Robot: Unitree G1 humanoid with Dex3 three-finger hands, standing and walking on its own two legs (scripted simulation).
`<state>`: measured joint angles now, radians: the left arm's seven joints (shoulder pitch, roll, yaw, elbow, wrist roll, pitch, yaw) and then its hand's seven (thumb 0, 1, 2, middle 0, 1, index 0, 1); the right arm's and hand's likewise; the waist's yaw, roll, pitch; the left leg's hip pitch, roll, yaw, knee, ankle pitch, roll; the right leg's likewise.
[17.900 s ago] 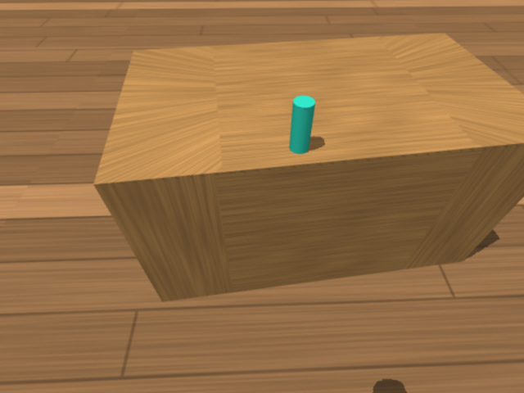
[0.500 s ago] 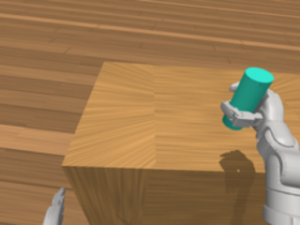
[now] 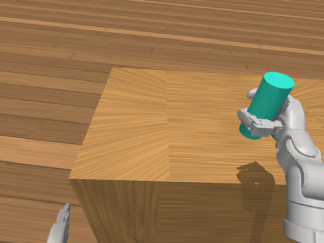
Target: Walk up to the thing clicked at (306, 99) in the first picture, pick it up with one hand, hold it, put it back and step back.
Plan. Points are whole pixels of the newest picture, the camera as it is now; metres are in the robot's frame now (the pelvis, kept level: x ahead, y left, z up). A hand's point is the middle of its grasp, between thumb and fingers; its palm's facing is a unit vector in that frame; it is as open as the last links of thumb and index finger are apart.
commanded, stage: crouch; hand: right
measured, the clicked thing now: (263, 108) +0.33 -0.18 +0.24
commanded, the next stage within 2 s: lower in 0.82 s
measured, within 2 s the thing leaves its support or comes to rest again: neither
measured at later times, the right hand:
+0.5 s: hand (242, 124) +0.39 -0.19 +0.14, palm faces +0.18 +0.98 +0.00, open 7.5 cm
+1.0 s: hand (241, 129) +0.41 -0.21 +0.10, palm faces +0.18 +0.98 +0.03, open 7.5 cm
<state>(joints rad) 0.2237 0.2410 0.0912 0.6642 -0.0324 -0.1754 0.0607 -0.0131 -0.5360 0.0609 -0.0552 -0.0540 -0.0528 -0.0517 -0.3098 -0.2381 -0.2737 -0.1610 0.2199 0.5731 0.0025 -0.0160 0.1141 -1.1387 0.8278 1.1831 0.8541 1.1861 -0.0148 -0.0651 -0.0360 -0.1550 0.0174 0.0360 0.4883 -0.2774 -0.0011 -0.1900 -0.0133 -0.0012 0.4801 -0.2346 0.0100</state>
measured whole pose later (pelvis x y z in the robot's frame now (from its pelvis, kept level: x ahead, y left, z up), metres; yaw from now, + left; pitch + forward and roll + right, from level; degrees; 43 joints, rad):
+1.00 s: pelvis +0.00 -0.01 +0.00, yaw +2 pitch +4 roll +0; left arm 0.23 0.22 0.06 0.60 -0.02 -0.14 0.07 -0.01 -0.53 0.06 -0.06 -0.05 -0.06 -0.05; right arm -0.47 -0.31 -0.32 0.68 0.18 -0.10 0.06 -0.02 0.13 -1.17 0.84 1.18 0.87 1.18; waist 0.05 -0.01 -0.06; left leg -0.33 0.01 0.00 0.54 -0.28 -0.01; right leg -0.36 -0.03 -0.04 0.55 -0.26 0.00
